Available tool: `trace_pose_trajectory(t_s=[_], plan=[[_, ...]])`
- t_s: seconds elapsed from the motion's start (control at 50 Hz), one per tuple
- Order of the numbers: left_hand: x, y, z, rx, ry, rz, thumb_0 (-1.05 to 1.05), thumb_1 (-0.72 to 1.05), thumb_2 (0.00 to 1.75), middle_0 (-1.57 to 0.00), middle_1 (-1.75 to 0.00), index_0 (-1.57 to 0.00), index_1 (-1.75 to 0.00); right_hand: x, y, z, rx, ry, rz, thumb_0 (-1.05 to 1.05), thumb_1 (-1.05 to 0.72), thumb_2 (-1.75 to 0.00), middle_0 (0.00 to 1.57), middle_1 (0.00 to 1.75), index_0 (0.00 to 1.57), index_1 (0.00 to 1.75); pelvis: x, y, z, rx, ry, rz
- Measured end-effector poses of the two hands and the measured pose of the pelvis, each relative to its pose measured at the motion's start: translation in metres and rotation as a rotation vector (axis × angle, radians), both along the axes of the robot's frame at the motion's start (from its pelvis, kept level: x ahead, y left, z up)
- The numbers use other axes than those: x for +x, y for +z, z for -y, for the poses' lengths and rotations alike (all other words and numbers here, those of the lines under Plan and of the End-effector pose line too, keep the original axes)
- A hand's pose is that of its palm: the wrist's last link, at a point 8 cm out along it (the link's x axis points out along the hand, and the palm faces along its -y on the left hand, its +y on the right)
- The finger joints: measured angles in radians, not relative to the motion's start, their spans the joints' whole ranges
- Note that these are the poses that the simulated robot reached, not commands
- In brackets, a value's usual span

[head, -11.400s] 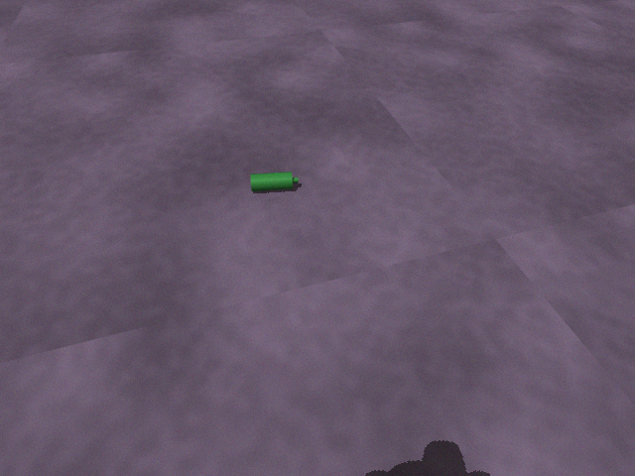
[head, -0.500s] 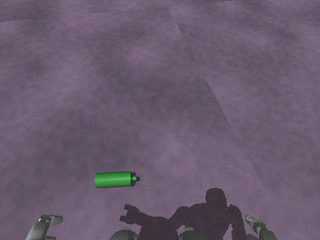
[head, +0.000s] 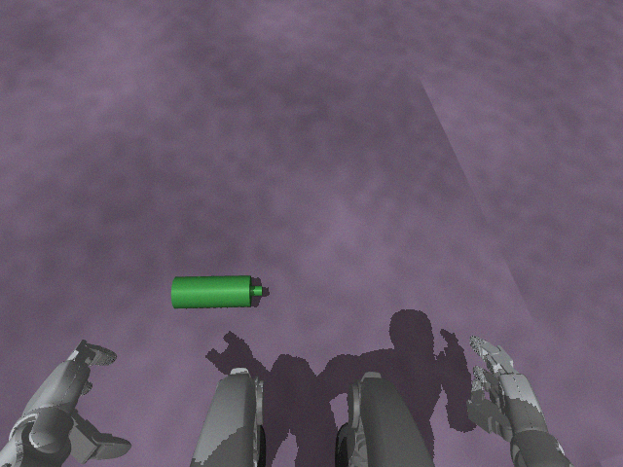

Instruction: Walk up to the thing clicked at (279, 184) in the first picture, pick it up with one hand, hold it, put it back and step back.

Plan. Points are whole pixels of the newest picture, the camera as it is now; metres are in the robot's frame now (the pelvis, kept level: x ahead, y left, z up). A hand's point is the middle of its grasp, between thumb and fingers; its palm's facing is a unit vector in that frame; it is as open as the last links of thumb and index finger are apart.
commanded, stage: rise first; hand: left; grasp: from above
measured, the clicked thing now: (219, 291) +0.48 +0.22 -0.57
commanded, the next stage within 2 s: none
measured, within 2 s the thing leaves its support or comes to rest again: neither
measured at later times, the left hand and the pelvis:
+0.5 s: hand (146, 334) +0.33 +0.30 -0.32, palm faces -0.49 -0.26 -0.83, open 14.0 cm; pelvis -0.07 +0.00 -0.19, yaw -3 degrees
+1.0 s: hand (162, 313) +0.38 +0.31 -0.40, palm faces -0.49 -0.03 -0.87, open 14.1 cm; pelvis -0.07 +0.01 -0.25, yaw -6 degrees
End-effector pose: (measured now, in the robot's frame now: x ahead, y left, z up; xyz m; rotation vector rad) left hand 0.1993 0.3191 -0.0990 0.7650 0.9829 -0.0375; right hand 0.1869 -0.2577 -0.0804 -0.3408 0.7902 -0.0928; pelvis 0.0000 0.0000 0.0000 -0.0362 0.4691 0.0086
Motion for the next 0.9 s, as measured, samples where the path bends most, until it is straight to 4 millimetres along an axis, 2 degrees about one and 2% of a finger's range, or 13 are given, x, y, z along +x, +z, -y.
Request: trace_pose_trajectory(t_s=[0.1,0.18,0.28,0.38,0.52,0.62,0.74,0.9], plan=[[0.035,-0.045,0.0,0.091,-0.149,0.065,0.0,-0.56,0.96,-0.09,-1.09,-0.1,-1.09,-0.013,-0.061,0.009,0.002,-0.005,-0.075,0.01,-0.92,-0.9,0.2,0.3,0.21,0.3,-0.012,-0.048,0.001,0.0,-0.009,-0.071],[0.058,-0.075,-0.004,0.181,-0.229,0.105,0.0,-0.56,0.98,-0.09,-1.09,-0.1,-1.09,-0.033,-0.111,0.013,0.015,-0.019,-0.149,0.01,-0.93,-0.9,0.2,0.3,0.2,0.3,-0.025,-0.084,0.003,-0.003,-0.012,-0.107],[0.085,-0.111,-0.003,0.252,-0.336,0.125,0.0,-0.57,0.98,-0.1,-1.09,-0.11,-1.09,-0.069,-0.165,0.015,0.028,-0.032,-0.253,0.01,-0.94,-0.91,0.2,0.3,0.2,0.29,-0.042,-0.124,0.005,-0.01,-0.017,-0.133],[0.112,-0.139,0.002,0.309,-0.431,0.164,0.0,-0.56,0.99,-0.1,-1.08,-0.11,-1.08,-0.111,-0.203,0.018,0.028,-0.067,-0.344,0.01,-0.94,-0.91,0.2,0.3,0.2,0.29,-0.056,-0.158,0.006,-0.019,-0.026,-0.135],[0.138,-0.169,0.007,0.359,-0.526,0.194,0.0,-0.53,1.01,-0.09,-1.06,-0.09,-1.07,-0.166,-0.226,0.023,-0.002,-0.13,-0.453,0.01,-0.9,-0.9,0.2,0.3,0.21,0.29,-0.069,-0.19,0.004,-0.038,-0.038,-0.125],[0.152,-0.186,0.01,0.386,-0.593,0.214,0.0,-0.52,1.01,-0.07,-1.06,-0.08,-1.06,-0.192,-0.231,0.026,-0.031,-0.165,-0.513,0.01,-0.89,-0.89,0.2,0.3,0.2,0.29,-0.072,-0.205,0.001,-0.053,-0.041,-0.119],[0.166,-0.207,0.01,0.425,-0.652,0.224,0.0,-0.53,1.01,-0.07,-1.04,-0.08,-1.04,-0.205,-0.237,0.026,-0.057,-0.179,-0.562,0.01,-0.89,-0.89,0.2,0.3,0.2,0.29,-0.072,-0.22,-0.003,-0.068,-0.045,-0.124],[0.182,-0.232,0.011,0.468,-0.71,0.23,0.0,-0.54,1.01,-0.07,-1.02,-0.08,-1.02,-0.203,-0.253,0.022,-0.063,-0.159,-0.599,0.01,-0.91,-0.9,0.2,0.3,0.2,0.29,-0.069,-0.237,-0.006,-0.076,-0.046,-0.134]])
